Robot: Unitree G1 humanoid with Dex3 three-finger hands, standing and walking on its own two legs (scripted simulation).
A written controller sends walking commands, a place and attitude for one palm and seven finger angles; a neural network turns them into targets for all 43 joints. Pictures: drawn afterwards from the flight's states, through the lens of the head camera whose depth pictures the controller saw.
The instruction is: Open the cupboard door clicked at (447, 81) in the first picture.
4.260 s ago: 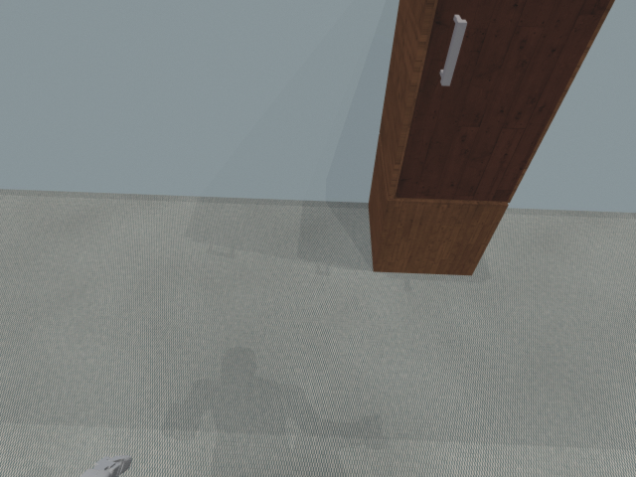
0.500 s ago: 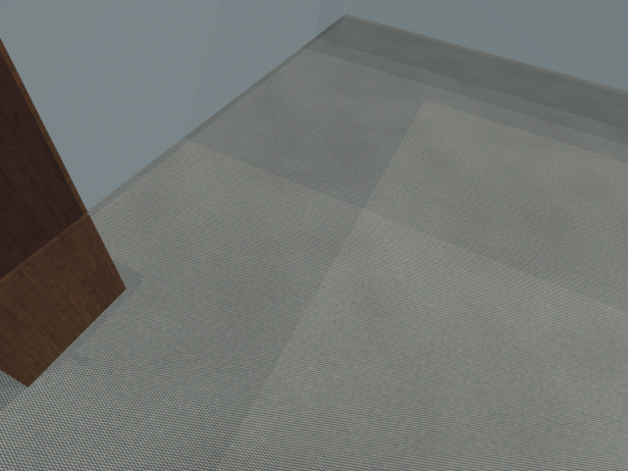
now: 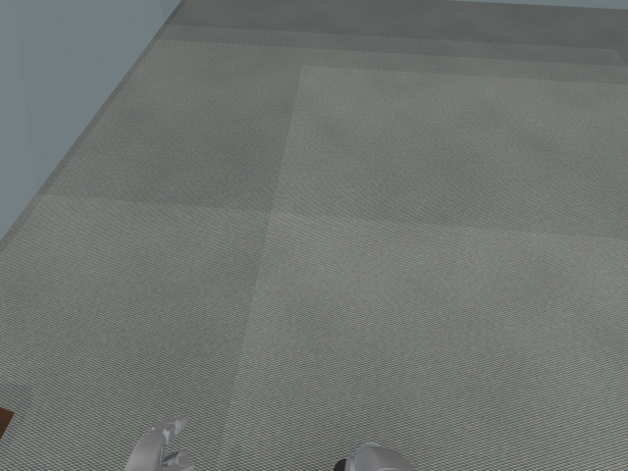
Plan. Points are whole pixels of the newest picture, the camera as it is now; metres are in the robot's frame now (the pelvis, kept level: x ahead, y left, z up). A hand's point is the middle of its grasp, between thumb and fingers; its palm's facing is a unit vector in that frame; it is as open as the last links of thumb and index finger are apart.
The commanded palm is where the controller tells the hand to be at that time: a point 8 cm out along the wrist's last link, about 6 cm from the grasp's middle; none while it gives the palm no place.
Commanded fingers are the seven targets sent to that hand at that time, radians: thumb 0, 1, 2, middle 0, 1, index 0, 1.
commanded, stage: walk to a spot facing it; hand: left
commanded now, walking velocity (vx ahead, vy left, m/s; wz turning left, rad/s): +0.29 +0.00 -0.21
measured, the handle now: out of the picture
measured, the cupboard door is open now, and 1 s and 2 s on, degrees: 0 0 0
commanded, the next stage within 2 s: turn to face it in 0.10 s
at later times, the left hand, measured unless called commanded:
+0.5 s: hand (163, 466) +0.16 +0.22 -0.17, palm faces +0.11 -0.99 -0.13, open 7.4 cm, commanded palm none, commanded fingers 0.00 0.90 0.90 -0.20 -0.30 -0.20 -0.30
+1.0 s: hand (148, 421) +0.21 +0.24 -0.12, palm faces +0.30 -0.91 -0.28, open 7.4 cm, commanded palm none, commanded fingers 0.00 0.90 0.90 -0.20 -0.30 -0.20 -0.30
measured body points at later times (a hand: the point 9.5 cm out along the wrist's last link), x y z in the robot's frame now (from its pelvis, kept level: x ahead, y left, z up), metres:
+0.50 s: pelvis +0.15 +0.05 +0.02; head +0.16 +0.09 +0.47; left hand +0.15 +0.27 -0.16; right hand +0.24 -0.17 -0.11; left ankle +0.22 +0.13 -0.71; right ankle +0.10 -0.07 -0.67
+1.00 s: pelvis +0.14 +0.01 +0.02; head +0.17 +0.00 +0.47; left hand +0.19 +0.29 -0.10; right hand +0.24 -0.23 -0.14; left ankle +0.21 +0.13 -0.70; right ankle +0.16 -0.11 -0.72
